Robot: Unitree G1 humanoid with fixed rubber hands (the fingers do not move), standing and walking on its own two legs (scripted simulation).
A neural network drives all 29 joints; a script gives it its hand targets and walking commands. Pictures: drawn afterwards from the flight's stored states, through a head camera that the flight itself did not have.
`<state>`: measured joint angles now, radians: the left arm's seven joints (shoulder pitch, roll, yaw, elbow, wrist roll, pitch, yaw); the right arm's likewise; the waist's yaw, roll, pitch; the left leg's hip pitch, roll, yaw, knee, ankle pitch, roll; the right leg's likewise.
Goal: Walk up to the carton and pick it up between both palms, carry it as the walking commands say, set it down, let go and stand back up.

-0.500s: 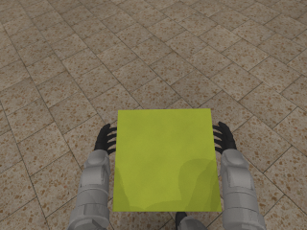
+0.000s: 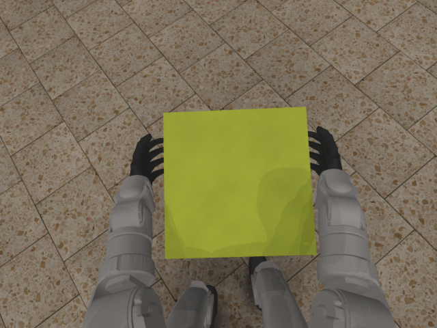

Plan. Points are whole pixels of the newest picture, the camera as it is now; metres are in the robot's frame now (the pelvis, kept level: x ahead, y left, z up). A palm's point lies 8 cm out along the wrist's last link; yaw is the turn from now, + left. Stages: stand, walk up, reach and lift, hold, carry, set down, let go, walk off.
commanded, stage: set down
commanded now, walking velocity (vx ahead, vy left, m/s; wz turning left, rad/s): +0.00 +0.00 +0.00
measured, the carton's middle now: (234, 183) +0.39 -0.03 -0.15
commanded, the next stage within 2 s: none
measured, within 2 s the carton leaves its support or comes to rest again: neither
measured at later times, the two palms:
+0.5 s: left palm (160, 176) +0.42 +0.14 -0.15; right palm (315, 168) +0.41 -0.21 -0.16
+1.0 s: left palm (170, 176) +0.44 +0.13 -0.23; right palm (304, 167) +0.44 -0.21 -0.24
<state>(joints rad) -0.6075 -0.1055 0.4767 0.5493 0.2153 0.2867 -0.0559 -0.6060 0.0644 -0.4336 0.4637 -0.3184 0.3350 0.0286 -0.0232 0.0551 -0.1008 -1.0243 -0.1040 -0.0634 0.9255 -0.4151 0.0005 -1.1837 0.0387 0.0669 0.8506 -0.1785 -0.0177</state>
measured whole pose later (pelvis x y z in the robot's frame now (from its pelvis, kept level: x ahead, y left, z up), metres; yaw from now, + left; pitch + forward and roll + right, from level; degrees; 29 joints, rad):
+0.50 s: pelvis -0.01 +0.00 -0.08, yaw +2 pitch +42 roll +4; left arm -0.73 -0.07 0.46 0.58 0.15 0.28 0.00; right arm -0.75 -0.01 -0.42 0.55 -0.24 0.33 0.00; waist -0.03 0.04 -0.22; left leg -1.47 -0.12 -0.04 1.28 -0.54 -0.01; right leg -1.64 0.06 0.08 1.20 -0.28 -0.01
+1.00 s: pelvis -0.03 +0.00 -0.15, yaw +5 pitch +48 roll +6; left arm -0.91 -0.01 0.44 0.68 0.09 0.26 0.07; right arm -0.95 -0.10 -0.41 0.66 -0.21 0.33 -0.03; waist -0.04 0.05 -0.22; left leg -1.79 -0.16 -0.03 1.56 -0.61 -0.03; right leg -1.96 0.06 0.08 1.47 -0.34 0.00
